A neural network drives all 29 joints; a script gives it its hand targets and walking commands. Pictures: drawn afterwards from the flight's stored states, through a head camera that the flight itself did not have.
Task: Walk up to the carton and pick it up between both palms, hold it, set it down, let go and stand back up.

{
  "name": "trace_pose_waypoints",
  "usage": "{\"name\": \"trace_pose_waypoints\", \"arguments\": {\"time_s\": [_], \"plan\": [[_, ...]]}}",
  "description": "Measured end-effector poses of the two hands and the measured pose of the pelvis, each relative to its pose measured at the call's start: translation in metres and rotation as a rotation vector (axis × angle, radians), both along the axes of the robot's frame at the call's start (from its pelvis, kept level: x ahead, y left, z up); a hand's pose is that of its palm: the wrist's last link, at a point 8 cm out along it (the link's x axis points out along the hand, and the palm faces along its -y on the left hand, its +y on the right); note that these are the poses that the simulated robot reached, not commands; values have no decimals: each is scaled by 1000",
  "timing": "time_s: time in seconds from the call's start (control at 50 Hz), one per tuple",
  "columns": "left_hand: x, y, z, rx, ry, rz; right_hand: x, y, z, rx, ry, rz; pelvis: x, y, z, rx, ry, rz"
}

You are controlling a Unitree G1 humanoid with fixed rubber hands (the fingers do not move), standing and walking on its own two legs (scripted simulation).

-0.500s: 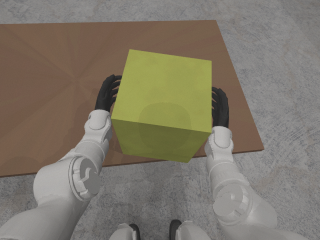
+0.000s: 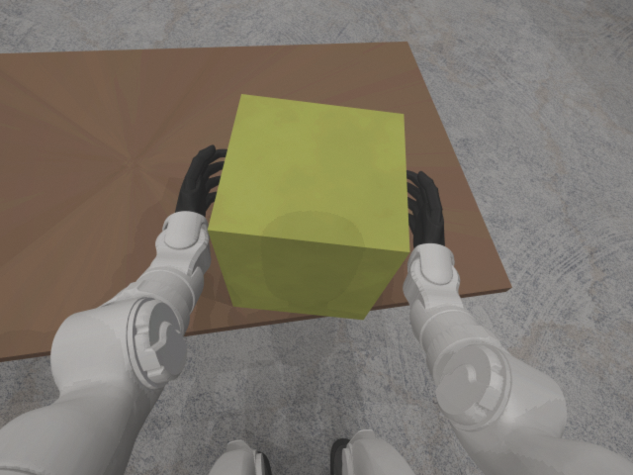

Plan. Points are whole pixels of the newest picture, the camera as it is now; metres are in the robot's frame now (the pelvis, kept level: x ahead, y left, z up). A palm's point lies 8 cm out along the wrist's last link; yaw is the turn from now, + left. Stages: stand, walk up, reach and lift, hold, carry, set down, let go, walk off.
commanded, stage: set down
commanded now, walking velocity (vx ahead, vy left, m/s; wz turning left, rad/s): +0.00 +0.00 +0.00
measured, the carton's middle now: (309, 220) +0.46 -0.03 -0.03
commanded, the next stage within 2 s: none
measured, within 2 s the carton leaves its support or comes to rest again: neither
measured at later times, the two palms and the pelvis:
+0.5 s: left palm (162, 200) +0.47 +0.17 +0.01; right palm (465, 226) +0.41 -0.23 +0.01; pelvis -0.02 +0.00 -0.03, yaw -1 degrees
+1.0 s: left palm (129, 129) +0.49 +0.18 +0.12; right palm (504, 173) +0.43 -0.24 +0.10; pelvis +0.00 +0.01 +0.01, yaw -2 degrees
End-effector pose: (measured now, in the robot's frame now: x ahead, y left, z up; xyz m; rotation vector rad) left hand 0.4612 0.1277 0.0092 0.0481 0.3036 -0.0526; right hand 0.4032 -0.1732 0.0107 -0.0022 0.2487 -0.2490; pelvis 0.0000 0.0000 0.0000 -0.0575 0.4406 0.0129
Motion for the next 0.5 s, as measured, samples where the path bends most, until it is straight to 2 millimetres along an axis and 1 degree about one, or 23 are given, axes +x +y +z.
{"name": "trace_pose_waypoints", "arguments": {"time_s": [0.06,0.12,0.18,0.24,0.34,0.4,0.5], "plan": [[3,0,-4,27,41,-6,-4,-3,-9,1,77,17,0,0,-4,-4,25,-13],[9,-1,-1,32,27,4,-3,-4,-14,-3,99,13,-1,-1,-10,-10,58,-24],[13,1,5,37,-4,10,3,-6,-14,3,83,-1,-4,0,-16,-11,77,-29],[14,9,10,69,-19,7,9,-11,-9,11,60,-20,-9,1,-22,-11,79,-26],[6,29,3,123,25,23,10,-30,-9,16,75,-60,-18,2,-27,-4,77,-21],[5,39,-2,128,14,44,10,-44,-8,3,74,-73,-21,2,-29,1,99,-21],[11,41,1,109,-50,39,11,-59,-3,-19,62,-69,-24,1,-31,-1,129,-22]]}}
